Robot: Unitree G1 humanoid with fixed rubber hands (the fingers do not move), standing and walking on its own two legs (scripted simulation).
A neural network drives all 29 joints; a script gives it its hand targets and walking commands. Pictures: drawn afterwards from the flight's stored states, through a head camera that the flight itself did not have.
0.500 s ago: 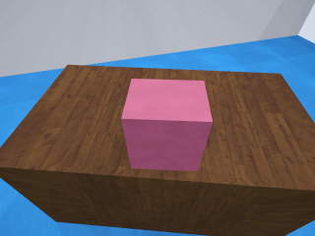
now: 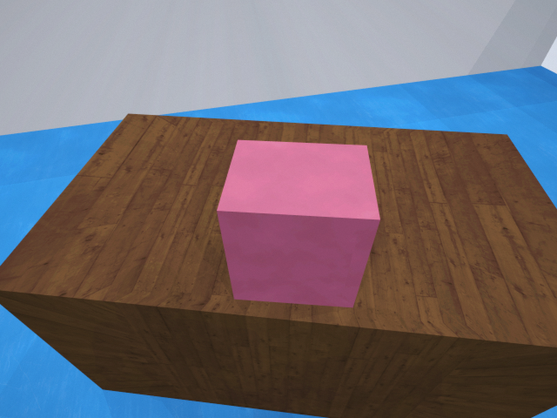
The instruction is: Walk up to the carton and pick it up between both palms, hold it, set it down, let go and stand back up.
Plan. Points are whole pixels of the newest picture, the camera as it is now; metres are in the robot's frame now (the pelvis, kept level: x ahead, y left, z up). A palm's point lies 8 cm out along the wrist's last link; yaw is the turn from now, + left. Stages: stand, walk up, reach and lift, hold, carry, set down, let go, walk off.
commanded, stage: walk up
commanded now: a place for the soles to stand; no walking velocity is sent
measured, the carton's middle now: (297, 226) +0.47 -0.01 +0.00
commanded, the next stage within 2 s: reach and lift in 0.44 s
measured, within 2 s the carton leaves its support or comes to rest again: neither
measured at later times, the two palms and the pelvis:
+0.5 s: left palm out of the picture +0.05 +0.30 -0.11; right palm out of the picture +0.06 -0.29 -0.12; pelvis -0.01 +0.00 +0.00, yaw +1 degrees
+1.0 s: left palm out of the picture +0.11 +0.28 -0.09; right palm out of the picture +0.12 -0.27 -0.10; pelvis -0.03 -0.02 -0.02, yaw +0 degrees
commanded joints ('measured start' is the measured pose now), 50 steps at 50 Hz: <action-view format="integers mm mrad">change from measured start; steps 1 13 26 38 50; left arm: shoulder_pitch -6 -1 -296 13 -55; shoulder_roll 219 210 192 180 208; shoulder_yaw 52 40 33 167 171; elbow -62 -92 -598 -749 -869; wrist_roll -10 2 7 157 20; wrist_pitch -31 -35 413 496 365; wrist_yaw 12 18 65 6 20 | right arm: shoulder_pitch -2 15 -331 -135 -61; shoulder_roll -202 -194 -127 -108 56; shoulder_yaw -40 -37 -143 -34 -79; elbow -49 -24 -165 -294 -530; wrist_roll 4 0 -122 -5 -72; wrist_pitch -14 -17 -79 -113 -123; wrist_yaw -6 -13 90 19 -14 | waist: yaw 19 8 -19 34 2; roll -19 -40 47 65 21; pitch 24 -104 26 -104 -129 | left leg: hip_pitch -286 -169 -841 -684 -712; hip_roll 96 103 83 65 51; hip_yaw -56 -51 203 197 234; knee -93 -58 96 129 94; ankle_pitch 146 271 -145 132 -84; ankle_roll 35 35 8 -3 20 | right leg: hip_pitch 214 247 455 577 524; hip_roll -120 -153 60 29 3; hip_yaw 153 156 135 178 277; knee -92 -39 238 195 106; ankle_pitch -27 140 -209 119 -254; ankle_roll -19 -51 -40 -26 4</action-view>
